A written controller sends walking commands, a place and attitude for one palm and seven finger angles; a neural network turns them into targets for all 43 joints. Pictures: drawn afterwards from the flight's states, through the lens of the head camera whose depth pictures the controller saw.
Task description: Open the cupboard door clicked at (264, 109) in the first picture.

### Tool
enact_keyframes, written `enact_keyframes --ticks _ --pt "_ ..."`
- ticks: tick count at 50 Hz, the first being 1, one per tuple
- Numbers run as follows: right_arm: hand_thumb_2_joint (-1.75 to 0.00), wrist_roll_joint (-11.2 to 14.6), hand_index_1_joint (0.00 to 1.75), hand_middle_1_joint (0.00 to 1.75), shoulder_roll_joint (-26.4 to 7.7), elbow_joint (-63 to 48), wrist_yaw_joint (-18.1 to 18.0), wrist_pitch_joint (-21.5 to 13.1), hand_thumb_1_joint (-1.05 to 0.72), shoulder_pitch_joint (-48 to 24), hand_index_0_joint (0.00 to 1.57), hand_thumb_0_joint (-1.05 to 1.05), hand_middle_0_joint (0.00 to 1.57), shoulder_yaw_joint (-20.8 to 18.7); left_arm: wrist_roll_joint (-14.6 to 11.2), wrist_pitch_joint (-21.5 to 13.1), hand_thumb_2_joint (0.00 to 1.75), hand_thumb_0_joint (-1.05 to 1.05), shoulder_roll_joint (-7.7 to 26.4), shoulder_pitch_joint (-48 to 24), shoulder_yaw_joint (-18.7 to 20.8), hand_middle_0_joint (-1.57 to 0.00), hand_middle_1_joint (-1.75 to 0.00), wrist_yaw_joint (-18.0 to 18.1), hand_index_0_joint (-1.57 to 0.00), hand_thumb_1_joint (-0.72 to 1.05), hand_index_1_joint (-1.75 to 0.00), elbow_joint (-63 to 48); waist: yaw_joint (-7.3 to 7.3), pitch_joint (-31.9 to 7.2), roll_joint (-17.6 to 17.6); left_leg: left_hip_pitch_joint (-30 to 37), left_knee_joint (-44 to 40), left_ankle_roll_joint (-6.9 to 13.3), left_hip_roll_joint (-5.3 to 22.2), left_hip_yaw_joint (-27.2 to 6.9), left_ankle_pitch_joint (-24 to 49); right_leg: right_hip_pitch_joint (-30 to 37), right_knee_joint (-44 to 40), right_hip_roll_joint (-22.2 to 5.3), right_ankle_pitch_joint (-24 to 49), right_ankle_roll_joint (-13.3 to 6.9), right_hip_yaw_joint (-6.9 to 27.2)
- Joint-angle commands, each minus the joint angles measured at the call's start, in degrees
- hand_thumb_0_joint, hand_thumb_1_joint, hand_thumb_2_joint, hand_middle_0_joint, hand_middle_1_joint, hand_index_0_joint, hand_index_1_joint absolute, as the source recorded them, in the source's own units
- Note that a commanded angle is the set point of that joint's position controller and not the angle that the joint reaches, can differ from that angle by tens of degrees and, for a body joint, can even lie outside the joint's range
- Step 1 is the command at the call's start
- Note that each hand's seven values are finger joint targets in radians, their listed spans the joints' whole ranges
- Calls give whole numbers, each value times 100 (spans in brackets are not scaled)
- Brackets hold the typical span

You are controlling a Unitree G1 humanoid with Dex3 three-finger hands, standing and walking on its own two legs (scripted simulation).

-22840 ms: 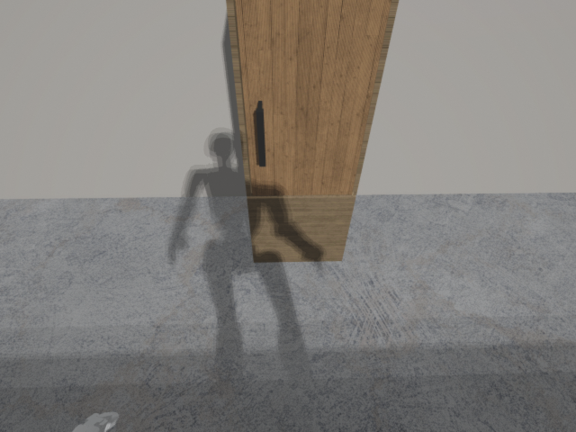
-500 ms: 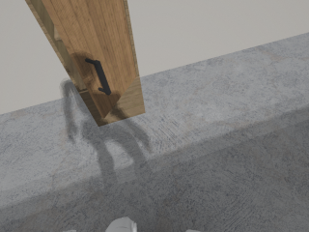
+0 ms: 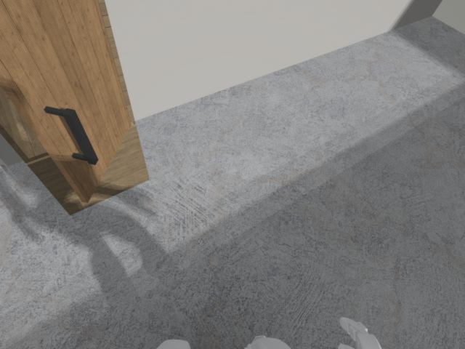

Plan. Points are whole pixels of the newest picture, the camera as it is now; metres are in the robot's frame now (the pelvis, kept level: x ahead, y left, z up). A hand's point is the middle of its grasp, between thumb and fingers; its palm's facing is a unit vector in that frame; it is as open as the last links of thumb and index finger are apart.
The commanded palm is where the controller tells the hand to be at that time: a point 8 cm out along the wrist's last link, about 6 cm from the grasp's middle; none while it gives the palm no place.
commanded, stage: walk to a spot facing it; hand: left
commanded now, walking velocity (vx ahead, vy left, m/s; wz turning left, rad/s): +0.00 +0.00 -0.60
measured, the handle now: (74, 137) +0.52 +0.43 -0.08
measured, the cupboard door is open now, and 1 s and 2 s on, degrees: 45 45 45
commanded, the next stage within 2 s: turn to face it in 1.88 s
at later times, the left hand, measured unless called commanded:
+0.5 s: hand (181, 303) +0.20 +0.11 -0.15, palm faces -0.32 -0.92 -0.24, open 7.4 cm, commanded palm none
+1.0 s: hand (221, 209) +0.43 +0.06 -0.16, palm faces -0.52 -0.84 -0.17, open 7.4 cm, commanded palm none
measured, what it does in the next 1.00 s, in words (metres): walks ahead, turning right: right foot, then left foot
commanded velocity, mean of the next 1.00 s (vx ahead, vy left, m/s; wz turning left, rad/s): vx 0.30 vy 0.00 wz -0.48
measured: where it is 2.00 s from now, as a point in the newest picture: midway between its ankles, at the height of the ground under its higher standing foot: (317, 251)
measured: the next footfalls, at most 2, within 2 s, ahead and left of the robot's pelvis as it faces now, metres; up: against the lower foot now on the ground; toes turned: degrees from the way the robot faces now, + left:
right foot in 0.36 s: +0.02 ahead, -0.15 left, +0.00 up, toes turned -19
left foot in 0.74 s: +0.33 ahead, -0.01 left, +0.00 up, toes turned -21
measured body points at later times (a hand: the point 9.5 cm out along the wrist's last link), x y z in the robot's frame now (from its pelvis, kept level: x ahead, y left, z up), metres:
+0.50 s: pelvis +0.05 -0.05 +0.00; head +0.09 -0.07 +0.45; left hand +0.22 +0.16 -0.13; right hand -0.02 -0.31 -0.15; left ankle +0.08 +0.09 -0.66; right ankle -0.02 -0.14 -0.73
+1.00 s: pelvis +0.26 -0.07 +0.02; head +0.31 -0.07 +0.46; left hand +0.45 +0.10 -0.14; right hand +0.14 -0.28 -0.12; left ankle +0.29 +0.01 -0.73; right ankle +0.18 -0.20 -0.62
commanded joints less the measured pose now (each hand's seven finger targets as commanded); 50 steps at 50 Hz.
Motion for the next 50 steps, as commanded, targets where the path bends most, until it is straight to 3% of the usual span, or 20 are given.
enact_keyframes --ticks 1,6,11,14,15,16,17,18,19,21,24,32,35,36,37,38,40,43,45,50 --pt "-90 -78 30 30 -1164 -376 -112 -125 -90 356 20 0 20 -244 -8 -131 90 0 457 172 149 -20 -30 -104 -20 90 -30 -445 -92 -627 1596 755 -1555 646 1623 -903 2417 -773 1809 -546 397 201 -220" --pt "-90 -44 30 30 -1172 -91 -82 -161 -90 1034 20 0 20 -286 -31 -107 90 0 243 -176 32 -20 -30 -180 -20 90 -30 -535 -307 -979 1483 1618 -1289 558 1426 -156 3340 -831 941 -655 686 267 -690" --pt "-90 -100 30 30 -1362 145 19 -168 -90 1502 20 0 20 -371 -36 -186 90 0 137 -890 -87 -20 -30 -279 -20 90 -30 -704 -607 -830 1620 1635 -1461 595 1728 23 1741 -324 -847 -756 403 80 -1081" --pt "-90 -99 30 30 -1452 178 75 -170 -90 1440 20 0 20 -406 -33 -251 90 0 235 -804 -95 -20 -30 -310 -20 90 -30 -636 -528 -807 1575 1213 -1231 437 1814 183 820 546 -1973 -638 351 -111 -1279" --pt "-90 -87 30 30 -1447 173 87 -164 -90 1315 20 0 20 -396 -27 -269 90 0 289 -443 -59 -20 -30 -297 -20 90 -30 -497 -300 -828 1310 759 -829 265 1694 376 384 1293 -2535 -513 775 -198 -1390" --pt "-90 -33 30 30 -1335 118 126 -174 -90 1134 20 0 20 -379 -13 -321 90 0 560 273 19 -20 -30 -249 -20 90 -30 -253 95 -1066 595 -40 122 14 1387 777 36 2588 -3163 -672 1067 -386 -1046" --pt "-90 74 30 30 -859 -145 189 -179 -90 816 20 0 20 -259 40 -397 90 0 1323 1013 190 -20 -30 -143 -20 90 -30 -26 502 -1175 -1495 -1786 1826 -360 572 1453 -1564 3778 -3877 -2219 544 -1008 1235" --pt "-90 1 30 30 -951 -453 186 -149 -90 178 20 0 20 -226 -67 -369 90 0 1601 1349 257 -20 -30 -26 -20 90 -30 77 740 -940 -1659 -2712 2848 -416 292 716 -2331 3624 -4087 -2928 1006 -1529 2496" --pt "-90 -11 30 30 -1029 -489 215 -153 -90 8 20 0 20 -255 -84 -397 90 0 1495 1237 233 -20 -30 36 -20 90 -30 18 626 -569 -894 -3038 3232 -363 484 105 -1699 3413 -4120 -2841 872 -1685 2179" --pt "-90 -20 30 30 -1022 -281 227 -177 -90 153 20 0 20 -317 -70 -469 90 0 1052 589 142 -20 -30 82 -20 90 -30 -123 196 -322 -820 -2726 3131 -467 652 3 -927 2737 -4013 -2303 1221 -1467 1672" --pt "-90 -54 30 30 -846 -99 296 -139 -90 366 20 0 20 -340 -57 -602 90 0 828 316 68 -20 -30 39 -20 90 -30 -191 -108 -185 -513 -1908 2604 -550 504 158 -224 1908 -4071 -1850 2004 -1296 838" --pt "-90 1 30 30 -670 -324 341 -301 -90 -87 20 0 20 -322 -33 -699 90 0 849 505 85 -20 -30 7 -20 90 -30 -6 -103 -120 -483 -1189 810 -463 136 293 247 1882 -3907 -1693 2424 -1252 870" --pt "-90 -6 30 30 -866 14 244 -416 -90 993 20 0 20 -378 -62 -682 90 0 783 170 114 -20 -30 31 -20 90 -30 -21 -686 -535 -196 884 -382 -332 -63 354 615 1131 -2968 -1374 2750 -962 559" --pt "-90 -42 30 30 -1284 329 159 -443 -90 1955 20 0 20 -475 -83 -676 90 0 563 146 73 -20 -30 5 -20 90 -30 -47 -1083 -1049 644 2265 -576 -197 338 -64 337 492 -1663 -974 2560 -746 276" --pt "-90 -180 30 30 -2002 507 113 -486 -90 2772 20 0 20 -643 -156 -644 90 0 119 567 -4 -20 -30 -54 -20 90 -30 -88 -1244 -1763 2678 3286 -1254 360 2253 -2554 -553 -750 586 -69 -108 -353 -629" --pt "-90 -134 30 30 -2001 480 64 -401 -90 2870 20 0 20 -560 -116 -655 90 0 182 336 -59 -20 -30 -45 -20 90 -30 -237 -1195 -1693 2395 2919 -1979 697 2725 -3559 -1239 -1186 1671 -217 -473 -407 -116" --pt "-90 -139 30 30 -1400 245 90 -419 -90 1877 20 0 20 -409 -13 -679 90 0 207 -77 11 -20 -30 -95 -20 90 -30 -213 -792 -481 1336 1288 -2254 710 2445 -2772 -1403 -1518 2450 -777 439 -428 -206" --pt "-90 -86 30 30 -820 222 59 -527 -90 1218 20 0 20 -213 48 -507 90 0 -11 399 -12 -20 -30 -207 -20 90 -30 47 -199 -202 1480 503 -2324 207 1758 -987 -328 -1111 2156 -1049 1476 -281 -341" --pt "-90 -51 30 30 -738 348 55 -597 -90 1418 20 0 20 -202 42 -439 90 0 -114 437 -43 -20 -30 -214 -20 90 -30 53 -183 -497 1319 809 -2286 269 1574 -313 761 -1148 1906 -1022 1739 -210 -436" --pt "-90 -25 30 30 -637 721 65 -617 -90 2033 20 0 20 -198 44 -413 90 0 -266 -167 -109 -20 -30 -223 -20 90 -30 -104 -320 -478 883 1590 -2269 418 1557 304 1882 -1736 1052 -1095 2197 -149 -657"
